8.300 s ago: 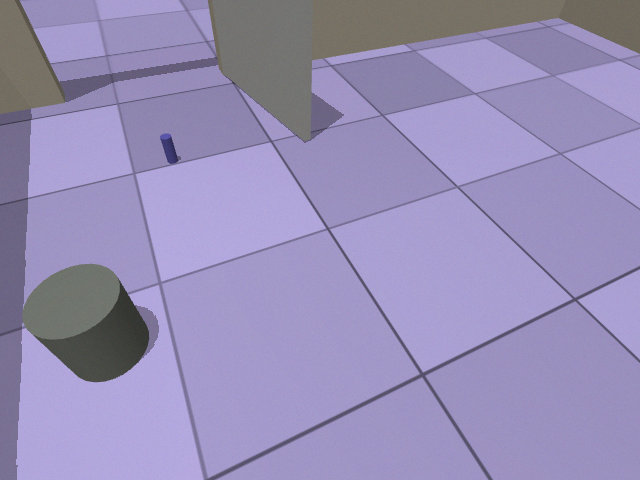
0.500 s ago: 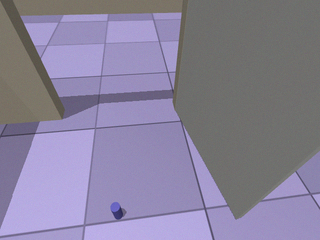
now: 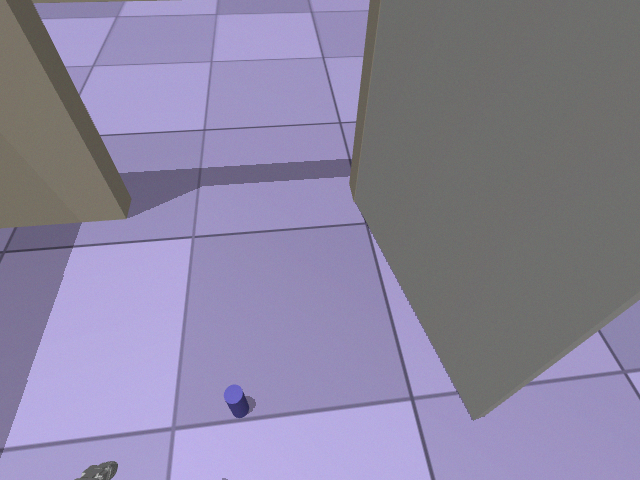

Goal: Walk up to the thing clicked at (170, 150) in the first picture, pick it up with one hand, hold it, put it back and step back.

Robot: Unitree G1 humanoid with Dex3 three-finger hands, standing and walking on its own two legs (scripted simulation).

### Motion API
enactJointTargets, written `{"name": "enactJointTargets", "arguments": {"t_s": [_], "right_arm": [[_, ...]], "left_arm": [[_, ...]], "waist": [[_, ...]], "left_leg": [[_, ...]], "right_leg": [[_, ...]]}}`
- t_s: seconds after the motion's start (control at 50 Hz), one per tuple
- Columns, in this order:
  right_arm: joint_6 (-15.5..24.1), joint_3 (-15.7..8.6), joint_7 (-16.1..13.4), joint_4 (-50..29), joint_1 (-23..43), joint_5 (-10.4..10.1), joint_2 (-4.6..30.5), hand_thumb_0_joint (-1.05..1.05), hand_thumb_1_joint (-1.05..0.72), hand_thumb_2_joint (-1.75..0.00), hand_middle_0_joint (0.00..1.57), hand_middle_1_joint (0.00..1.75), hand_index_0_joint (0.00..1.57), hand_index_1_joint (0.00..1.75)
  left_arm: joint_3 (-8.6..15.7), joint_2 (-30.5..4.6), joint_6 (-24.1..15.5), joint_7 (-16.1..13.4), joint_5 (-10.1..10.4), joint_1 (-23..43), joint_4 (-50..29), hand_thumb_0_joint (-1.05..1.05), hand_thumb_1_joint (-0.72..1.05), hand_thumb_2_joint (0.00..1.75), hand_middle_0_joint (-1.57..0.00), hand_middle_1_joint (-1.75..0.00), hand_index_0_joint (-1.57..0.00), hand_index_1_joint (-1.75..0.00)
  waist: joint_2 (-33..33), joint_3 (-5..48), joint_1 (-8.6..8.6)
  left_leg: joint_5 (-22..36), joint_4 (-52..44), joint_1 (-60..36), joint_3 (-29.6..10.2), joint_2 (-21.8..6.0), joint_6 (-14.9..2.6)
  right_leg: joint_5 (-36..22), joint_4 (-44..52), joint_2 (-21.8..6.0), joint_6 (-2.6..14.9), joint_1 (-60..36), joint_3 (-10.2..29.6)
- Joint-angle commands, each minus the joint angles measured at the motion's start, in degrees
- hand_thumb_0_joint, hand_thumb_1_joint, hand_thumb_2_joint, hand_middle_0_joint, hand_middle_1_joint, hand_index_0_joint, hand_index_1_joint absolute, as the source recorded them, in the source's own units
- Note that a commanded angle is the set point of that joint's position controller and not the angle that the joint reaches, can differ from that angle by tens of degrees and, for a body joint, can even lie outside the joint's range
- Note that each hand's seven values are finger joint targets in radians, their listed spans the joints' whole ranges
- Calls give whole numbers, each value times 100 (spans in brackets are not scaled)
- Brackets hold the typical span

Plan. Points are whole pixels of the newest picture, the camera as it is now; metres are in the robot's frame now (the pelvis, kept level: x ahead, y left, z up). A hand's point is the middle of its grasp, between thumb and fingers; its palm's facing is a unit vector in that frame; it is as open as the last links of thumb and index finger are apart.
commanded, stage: go down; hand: left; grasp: from the side
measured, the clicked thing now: (237, 401) +0.41 +0.22 -0.71
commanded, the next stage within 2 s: none
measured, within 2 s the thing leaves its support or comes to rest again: neither
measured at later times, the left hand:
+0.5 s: hand out of the picture +0.15 +0.27 -0.18, palm faces +0.04 -0.94 -0.34, open 16.4 cm
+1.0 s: hand out of the picture +0.14 +0.28 -0.20, palm faces +0.07 -0.94 -0.34, open 17.3 cm
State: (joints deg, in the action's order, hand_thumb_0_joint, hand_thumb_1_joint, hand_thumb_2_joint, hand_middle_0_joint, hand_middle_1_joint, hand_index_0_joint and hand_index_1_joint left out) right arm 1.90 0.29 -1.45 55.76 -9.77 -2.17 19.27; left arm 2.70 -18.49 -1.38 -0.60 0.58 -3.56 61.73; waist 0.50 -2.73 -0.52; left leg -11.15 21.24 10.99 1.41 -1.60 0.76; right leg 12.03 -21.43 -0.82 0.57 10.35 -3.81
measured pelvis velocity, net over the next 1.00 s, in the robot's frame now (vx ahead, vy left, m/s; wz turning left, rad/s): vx -0.01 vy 0.02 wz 0.00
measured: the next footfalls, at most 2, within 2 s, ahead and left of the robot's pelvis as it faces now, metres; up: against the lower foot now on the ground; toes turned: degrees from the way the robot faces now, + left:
none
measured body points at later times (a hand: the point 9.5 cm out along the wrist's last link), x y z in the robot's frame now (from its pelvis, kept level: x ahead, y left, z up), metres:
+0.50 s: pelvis +0.00 +0.02 -0.05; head +0.07 +0.03 +0.39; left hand +0.15 +0.32 -0.16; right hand +0.13 -0.25 -0.15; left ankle +0.00 +0.13 -0.75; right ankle -0.01 -0.11 -0.75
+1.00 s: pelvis -0.01 +0.02 -0.09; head +0.08 +0.04 +0.35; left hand +0.14 +0.33 -0.18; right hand +0.16 -0.23 -0.17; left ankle +0.00 +0.13 -0.75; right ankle -0.01 -0.11 -0.75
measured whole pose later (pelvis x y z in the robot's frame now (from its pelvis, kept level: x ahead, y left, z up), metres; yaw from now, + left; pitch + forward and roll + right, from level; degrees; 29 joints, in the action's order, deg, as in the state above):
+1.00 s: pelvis -0.01 +0.02 -0.09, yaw +0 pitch +17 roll -3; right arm 9.9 -0.4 -4.2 31.4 -13.0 -0.2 12.9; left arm 13.5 -19.3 14.1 3.2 -0.4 -18.9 17.8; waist 0.6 7.3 -2.2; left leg -30.8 65.9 52.6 -0.7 -2.5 -0.3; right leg 30.1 -62.6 -1.4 -0.3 49.8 -4.6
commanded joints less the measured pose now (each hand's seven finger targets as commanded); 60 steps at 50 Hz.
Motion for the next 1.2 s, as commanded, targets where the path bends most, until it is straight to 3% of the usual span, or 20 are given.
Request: {"name": "enactJointTargets", "arguments": {"t_s": [0.0,0.04,0.08,0.12,0.24,0.26,0.34,0.42,0.54,0.66,0.74,0.76,0.84,0.86,0.96,1.0,1.06,1.08,1.1,1.18], "right_arm": [[157,-336,-180,-966,-306,-37,670,0,-101,-93,20,30,20,30],[174,-437,-129,-1150,-501,67,628,0,-101,-92,20,30,20,30],[189,-518,-97,-1434,-539,91,583,0,-100,-92,20,30,20,30],[187,-506,-105,-1706,-449,65,514,0,-95,-91,20,30,20,30],[292,-474,-79,-2242,-237,14,448,0,-90,-90,20,30,20,30],[333,-478,-80,-2296,-278,22,441,0,-89,-90,20,30,20,30],[509,-525,-100,-2392,-437,66,427,0,-87,-89,20,30,20,30],[662,-536,-148,-2611,-455,80,388,0,-88,-89,20,30,20,30],[754,-509,-244,-2816,-373,88,385,0,-86,-89,20,30,20,30],[875,-440,-329,-2945,-362,120,299,0,-86,-89,20,30,20,30],[978,-446,-355,-3094,-342,151,297,0,-86,-89,20,30,20,30],[986,-444,-353,-3003,-393,161,293,0,-86,-89,20,30,20,30],[1068,-439,-355,-3210,-309,173,273,0,-87,-89,20,30,20,30],[1053,-452,-357,-3109,-391,176,278,0,-88,-89,20,30,20,30],[1109,-435,-363,-3221,-312,179,233,0,-91,-90,20,30,20,30],[1148,-440,-352,-3186,-288,185,269,0,-91,-90,20,30,20,30],[1219,-451,-352,-3020,-294,204,335,0,-93,-91,20,30,20,30],[1261,-444,-333,-3001,-284,206,336,0,-94,-91,20,30,20,30],[1287,-460,-329,-2880,-308,214,376,0,-95,-91,20,30,20,30],[1452,-481,-269,-2861,-202,218,548,0,-97,-91,20,30,20,30]], "left_arm": [[858,-1802,-196,4,-188,1527,-793,0,34,34,-2,-11,-3,-10],[966,-1554,-26,143,-444,482,-89,0,21,32,-3,-21,-5,-19],[1198,-1600,46,192,-538,196,-552,0,11,40,-3,-33,-5,-31],[1116,-1398,244,175,-553,67,-847,0,0,29,-3,-23,-4,-22],[1022,-1179,737,180,-478,74,-1666,0,-31,18,-4,-14,-4,-14],[995,-1128,757,197,-463,184,-1931,0,-37,15,-5,-13,-4,-13],[1141,-1105,750,204,-386,1,-2485,0,-49,14,-7,-18,-7,-18],[1258,-1210,781,214,-395,-325,-3368,0,-55,11,-7,-15,-6,-15],[1315,-1227,1134,220,-386,-1012,-4136,0,-58,5,-8,-11,-8,-11],[1221,-995,1473,226,-304,-1357,-4450,0,-58,5,-9,-10,-8,-10],[1329,-1087,1499,258,-262,-1402,-4897,0,-59,5,-9,-10,-8,-10],[1311,-1042,1513,282,-233,-1514,-4775,0,-59,4,-9,-9,-9,-9],[1409,-1106,1407,307,-170,-1519,-5256,0,-60,4,-9,-8,-8,-9],[1532,-1126,1430,294,-166,-1784,-4881,0,-57,8,-9,-11,-8,-12],[1695,-1146,1276,323,-59,-1860,-5104,0,-53,6,-8,-7,-7,-8],[1732,-1224,1153,377,-38,-1526,-5059,0,-53,6,-8,-8,-7,-8],[2058,-1559,772,506,36,-835,-4524,0,-53,6,-8,-7,-7,-8],[2166,-1670,546,586,109,-401,-4645,0,-52,6,-7,-6,-7,-6],[2276,-1735,368,682,138,-356,-4122,0,-52,5,-7,-5,-7,-6],[2617,-2125,-622,1327,447,487,-3583,0,-45,8,-6,-9,-6,-9]], "waist": [[-235,1049,-94],[-197,1336,11],[81,1922,247],[289,1841,250],[85,1291,17],[51,1344,-71],[64,1659,-96],[250,2090,-70],[433,2127,-71],[327,1933,-182],[554,2027,-122],[545,2034,-188],[611,2299,-179],[397,2247,-173],[313,2337,-119],[360,2161,-181],[290,2097,-265],[410,2172,-205],[427,2176,-247],[463,2687,-192]], "left_leg": [[484,459,396,150,216,-216],[734,831,726,84,247,-180],[1047,1037,739,79,298,-128],[1003,1020,794,74,318,-96],[255,1443,1462,7,197,-107],[163,1535,1483,-23,166,-112],[134,2038,1743,-86,117,-104],[345,2436,1901,-137,100,-101],[457,2672,2011,-220,58,-77],[346,2962,2422,-276,39,-100],[335,3093,2534,-348,4,-66],[282,3131,2576,-366,-9,-64],[361,3329,2644,-433,-24,-63],[249,3397,2827,-400,-1,-93],[-84,3723,3241,-285,73,-152],[-309,3827,3476,-313,53,-150],[-566,4248,4009,-315,38,-181],[-640,4393,4155,-313,43,-169],[-694,4555,4326,-332,35,-168],[-1175,5294,5111,-366,76,-189]], "right_leg": [[-720,-253,-22,-19,378,239],[-973,-685,-14,23,441,228],[-1195,-907,-4,54,239,234],[-1083,-910,7,75,355,242],[-192,-1238,98,83,1296,145],[-109,-1349,116,79,1450,128],[-65,-1906,117,61,1851,107],[-265,-2325,81,55,2054,128],[-219,-2580,101,57,2313,90],[-129,-2825,103,46,2604,37],[20,-3081,127,69,2919,3],[95,-3132,133,70,2989,2],[69,-3353,145,71,3140,-13],[93,-3355,146,65,3131,-7],[151,-3471,107,46,3210,78],[357,-3640,114,60,3507,85],[557,-4007,94,49,4018,131],[651,-4219,76,59,4256,157],[737,-4444,73,69,4517,162],[1165,-5263,60,98,5410,212]]}}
